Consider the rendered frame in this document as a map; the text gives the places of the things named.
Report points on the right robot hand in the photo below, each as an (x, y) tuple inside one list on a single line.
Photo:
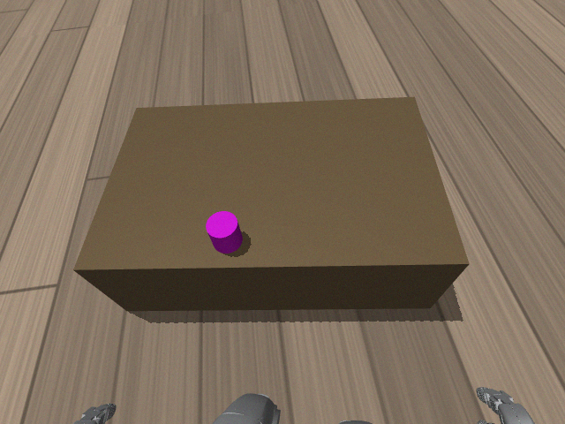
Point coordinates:
[(503, 405)]

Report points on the left robot hand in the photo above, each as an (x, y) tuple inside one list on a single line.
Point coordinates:
[(97, 415)]

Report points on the can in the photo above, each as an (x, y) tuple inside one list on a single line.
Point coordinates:
[(224, 232)]

